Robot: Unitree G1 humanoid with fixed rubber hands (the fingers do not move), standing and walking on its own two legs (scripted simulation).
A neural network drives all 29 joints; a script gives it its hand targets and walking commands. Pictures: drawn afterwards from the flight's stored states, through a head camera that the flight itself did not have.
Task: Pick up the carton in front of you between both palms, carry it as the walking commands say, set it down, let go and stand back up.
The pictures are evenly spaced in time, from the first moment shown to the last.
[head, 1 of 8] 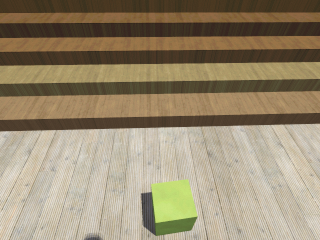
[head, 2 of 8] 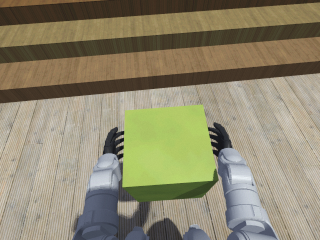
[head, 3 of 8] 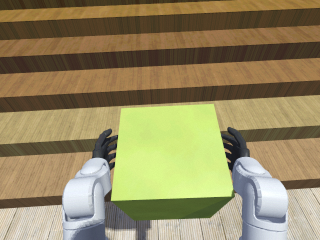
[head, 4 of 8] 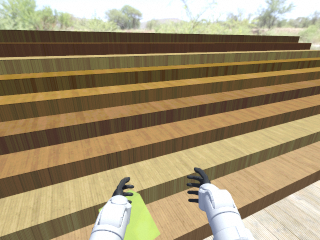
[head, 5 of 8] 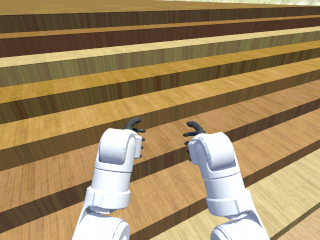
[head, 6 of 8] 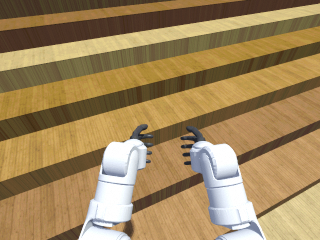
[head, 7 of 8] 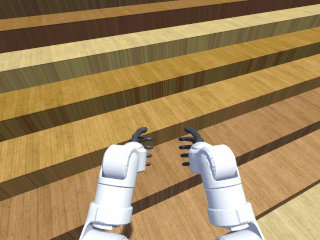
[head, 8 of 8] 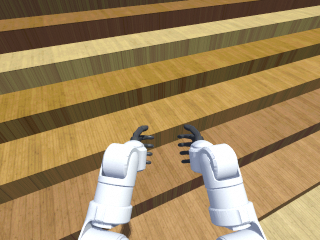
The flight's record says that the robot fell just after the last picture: no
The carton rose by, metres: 1.34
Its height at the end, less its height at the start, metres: +0.00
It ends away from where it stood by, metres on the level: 0.85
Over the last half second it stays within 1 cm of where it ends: yes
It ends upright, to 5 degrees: yes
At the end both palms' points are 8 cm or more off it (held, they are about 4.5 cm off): yes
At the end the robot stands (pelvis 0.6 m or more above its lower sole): yes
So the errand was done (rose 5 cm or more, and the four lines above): yes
